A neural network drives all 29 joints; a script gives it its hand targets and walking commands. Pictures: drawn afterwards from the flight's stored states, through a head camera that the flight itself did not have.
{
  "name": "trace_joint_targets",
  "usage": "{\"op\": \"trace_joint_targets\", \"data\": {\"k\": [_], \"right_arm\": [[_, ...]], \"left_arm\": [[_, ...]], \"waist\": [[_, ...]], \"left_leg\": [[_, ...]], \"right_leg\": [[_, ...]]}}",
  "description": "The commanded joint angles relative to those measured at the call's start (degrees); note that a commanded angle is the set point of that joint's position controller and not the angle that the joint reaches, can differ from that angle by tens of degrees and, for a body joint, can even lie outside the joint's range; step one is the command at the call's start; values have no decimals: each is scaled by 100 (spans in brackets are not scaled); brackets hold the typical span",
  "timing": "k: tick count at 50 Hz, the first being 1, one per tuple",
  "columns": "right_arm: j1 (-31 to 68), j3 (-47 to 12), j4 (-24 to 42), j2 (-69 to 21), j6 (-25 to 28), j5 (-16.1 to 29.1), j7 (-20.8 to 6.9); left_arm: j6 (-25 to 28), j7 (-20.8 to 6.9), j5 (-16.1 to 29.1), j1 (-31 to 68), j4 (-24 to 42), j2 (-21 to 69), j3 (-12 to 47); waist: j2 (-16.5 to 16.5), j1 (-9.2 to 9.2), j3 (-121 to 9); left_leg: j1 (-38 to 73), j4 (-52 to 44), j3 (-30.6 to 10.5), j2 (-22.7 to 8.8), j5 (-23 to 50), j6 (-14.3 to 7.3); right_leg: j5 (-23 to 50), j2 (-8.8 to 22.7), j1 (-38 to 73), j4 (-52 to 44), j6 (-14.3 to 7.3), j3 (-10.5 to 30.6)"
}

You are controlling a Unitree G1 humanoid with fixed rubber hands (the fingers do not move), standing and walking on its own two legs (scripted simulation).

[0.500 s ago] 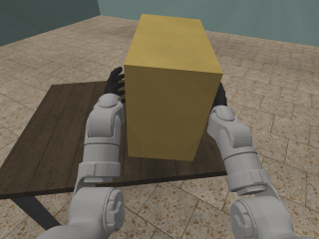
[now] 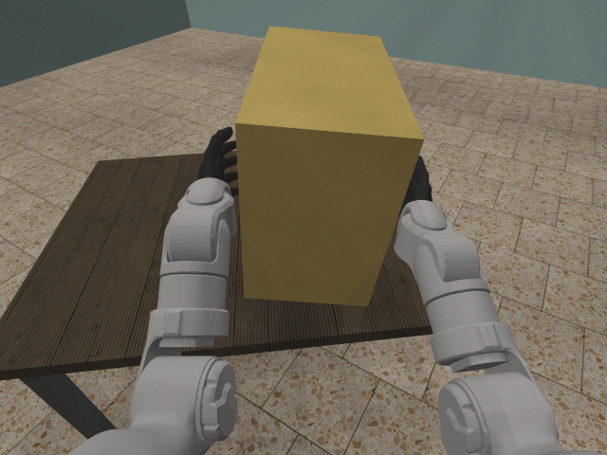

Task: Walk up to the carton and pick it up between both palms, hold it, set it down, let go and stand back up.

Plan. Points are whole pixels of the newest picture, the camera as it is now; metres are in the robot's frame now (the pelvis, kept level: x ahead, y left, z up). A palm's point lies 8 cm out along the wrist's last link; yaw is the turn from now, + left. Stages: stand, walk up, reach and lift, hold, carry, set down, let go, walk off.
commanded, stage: hold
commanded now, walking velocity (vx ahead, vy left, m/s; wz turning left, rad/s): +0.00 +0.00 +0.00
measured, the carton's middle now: (316, 159) +0.44 -0.01 +0.21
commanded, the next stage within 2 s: set down in 0.58 s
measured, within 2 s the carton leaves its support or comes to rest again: neither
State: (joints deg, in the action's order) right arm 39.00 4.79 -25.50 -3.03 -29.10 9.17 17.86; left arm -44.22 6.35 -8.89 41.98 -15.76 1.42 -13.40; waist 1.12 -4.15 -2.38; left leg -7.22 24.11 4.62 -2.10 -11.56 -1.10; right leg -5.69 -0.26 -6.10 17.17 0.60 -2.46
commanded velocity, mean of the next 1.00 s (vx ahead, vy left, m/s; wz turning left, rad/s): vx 0.00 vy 0.00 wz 0.00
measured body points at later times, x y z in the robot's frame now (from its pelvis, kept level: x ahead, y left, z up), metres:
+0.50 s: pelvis +0.00 +0.00 +0.00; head -0.05 +0.01 +0.45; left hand +0.39 +0.12 +0.22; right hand +0.37 -0.13 +0.18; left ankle +0.02 +0.10 -0.75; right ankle +0.05 -0.13 -0.75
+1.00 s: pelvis +0.01 +0.00 +0.00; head -0.04 +0.01 +0.45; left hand +0.42 +0.12 +0.20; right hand +0.39 -0.13 +0.16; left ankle +0.02 +0.10 -0.75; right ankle +0.05 -0.13 -0.75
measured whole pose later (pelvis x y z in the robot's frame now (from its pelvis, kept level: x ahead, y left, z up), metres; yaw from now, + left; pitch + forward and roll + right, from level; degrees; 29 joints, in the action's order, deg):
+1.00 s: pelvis +0.01 +0.00 +0.00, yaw +0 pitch -5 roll -1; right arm 40.5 6.0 -38.0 -3.0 -14.9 5.1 16.6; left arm -30.1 1.8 -15.1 46.0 -30.2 3.3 -19.8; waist 0.8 -4.2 -1.9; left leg -6.3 22.4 4.6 -1.4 -11.5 -1.5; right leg -6.1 0.3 -5.5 16.3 0.6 -2.5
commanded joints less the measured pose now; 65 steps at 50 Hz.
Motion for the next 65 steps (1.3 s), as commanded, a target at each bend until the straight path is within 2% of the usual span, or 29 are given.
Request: {"op": "trace_joint_targets", "data": {"k": [1,8,9,10,14,15,16,17,22,24,27,29,30,32,35,36,37,41,42,43,48,51,52,55,57,58,59,61,65], "right_arm": [[6475,-2853,2318,-3636,654,1081,-645],[6476,-2836,2437,-3656,669,1033,-659],[6418,-2858,2383,-3589,650,1067,-621],[6500,-2792,2218,-3526,664,1036,-644],[6405,-2847,2222,-3594,669,1023,-687],[6397,-2731,2125,-3521,652,1031,-678],[6332,-2796,2168,-3599,637,1005,-667],[6445,-2814,2393,-3564,697,1102,-651],[6367,-2816,2259,-3592,661,1064,-642],[6403,-2911,2378,-3592,659,1124,-640],[6258,-2726,2139,-3525,628,1020,-656],[6496,-2821,2291,-3575,680,1056,-668],[6307,-2644,1811,-3360,654,952,-709],[6237,-2442,1467,-3322,735,759,-725],[6514,-2418,1749,-3488,1189,573,-827],[6374,-2282,1693,-3362,1281,485,-807],[6406,-2193,1474,-3394,1396,240,-824],[5802,-1554,655,-3462,1834,-414,-947],[5631,-1421,397,-3504,1929,-551,-986],[5645,-1350,270,-3520,2032,-615,-982],[5854,-1502,362,-3701,2497,-598,-1003],[5656,-1725,561,-3751,2696,-518,-942],[5665,-1778,583,-3697,2721,-569,-929],[5502,-2362,1102,-3915,2842,-340,-869],[5348,-2768,1493,-3938,2912,-167,-794],[5093,-2828,1313,-3889,2906,-159,-779],[5022,-2866,1318,-3881,2907,-154,-765],[4942,-2905,1318,-3867,2925,-161,-724],[4645,-2657,1084,-3776,3037,-277,-687]], "left_arm": [[286,-895,393,4266,711,4137,2711],[287,-915,405,4263,778,4177,2770],[244,-918,470,4059,552,4270,2846],[216,-946,342,4113,488,4205,2779],[282,-913,385,4254,708,4124,2726],[265,-910,381,4155,481,4150,2711],[280,-925,377,4254,797,4124,2736],[255,-944,373,4043,532,4090,2672],[280,-920,379,4283,771,4095,2748],[281,-909,350,4217,789,4080,2663],[273,-926,361,4207,803,4141,2791],[237,-950,352,4223,566,4133,2685],[269,-1058,107,4283,140,3885,2205],[331,-1106,-57,4207,-53,3860,1885],[693,-1123,15,4628,295,3918,1887],[754,-1158,44,4531,192,3987,1987],[858,-1207,-196,4368,-284,3813,1711],[1262,-1431,-494,4427,-887,3571,1336],[1329,-1501,-637,4270,-1198,3382,993],[1435,-1531,-625,4411,-1207,3377,1093],[1806,-1562,-653,4348,-1439,3342,955],[1997,-1530,-473,4293,-1123,3565,1320],[2065,-1549,-405,4195,-1288,3519,1338],[2213,-1497,-255,4369,-448,3670,1722],[2232,-1492,-196,3950,-256,3738,1867],[2264,-1476,-148,3895,-397,3689,1941],[2236,-1492,-259,3577,-493,3746,1900],[2203,-1534,-295,3492,-341,3641,1878],[2187,-1631,-375,3363,-494,3754,1980]], "waist": [[65,-32,-2864],[21,-9,-2809],[44,-119,-2749],[120,-5,-2502],[75,23,-2801],[31,-118,-2615],[-7,-24,-2665],[-27,-14,-2837],[49,-75,-2770],[12,68,-2861],[140,-111,-2742],[58,-42,-2748],[-121,117,-2249],[-166,145,-2186],[-112,286,-2726],[-203,90,-2743],[-165,235,-2343],[-171,141,-1839],[-335,280,-1778],[-335,189,-1710],[-514,336,-1882],[-374,220,-2393],[-546,150,-2482],[-343,235,-3266],[-408,211,-3763],[-387,157,-3647],[-373,269,-3576],[-302,223,-3501],[-304,28,-2929]], "left_leg": [[715,-308,-626,421,1023,127],[636,-359,-635,416,823,112],[612,-351,-678,418,884,145],[522,-379,-646,402,724,151],[613,-367,-653,388,898,99],[614,-399,-660,409,762,94],[592,-373,-656,409,886,125],[656,-347,-634,434,898,106],[715,-317,-660,405,1005,138],[688,-349,-640,404,1077,95],[668,-331,-667,385,1001,152],[607,-345,-634,393,873,150],[383,-451,-643,469,720,-43],[391,-551,-616,437,545,-69],[627,-462,-561,447,835,8],[730,-427,-564,446,1057,55],[683,-465,-535,456,750,44],[501,-765,-340,425,-53,-31],[424,-813,-282,418,-170,-128],[421,-908,-272,439,-241,-113],[573,-864,-195,452,153,-140],[926,-605,-195,422,1097,27],[932,-556,-249,455,1124,31],[1223,-338,-271,455,2076,96],[1497,-123,-376,435,2894,152],[1350,-86,-411,468,2864,180],[1233,-88,-349,467,2850,169],[1271,-170,-384,470,2741,140],[1380,-133,-387,433,2882,204]], "right_leg": [[565,-428,896,-146,203,-152],[431,-402,881,-165,208,-153],[577,-423,901,-177,184,-167],[275,-412,838,-185,173,-154],[519,-369,874,-141,212,-124],[382,-435,728,-202,186,-163],[523,-414,887,-154,204,-160],[604,-423,944,-165,213,-135],[624,-388,900,-164,217,-145],[682,-397,1008,-172,225,-116],[517,-411,875,-172,183,-145],[431,-415,900,-165,175,-176],[293,-337,863,-244,75,33],[225,-286,890,-281,60,27],[453,-320,1021,-185,87,-40],[611,-348,1034,-172,71,-119],[341,-263,880,-252,83,-71],[-356,-153,874,-309,141,-209],[-337,-156,982,-354,129,-205],[-357,-164,1009,-383,208,-212],[290,-167,1359,-284,248,-239],[1145,-183,1651,-184,243,-229],[1341,-182,1649,-184,254,-237],[2417,-160,2069,-5,323,-154],[3297,-161,2391,124,359,-106],[3489,-150,2374,136,360,-48],[3633,-104,2492,166,334,-11],[3828,-62,2601,173,349,24],[3303,-153,2158,33,297,-151]]}}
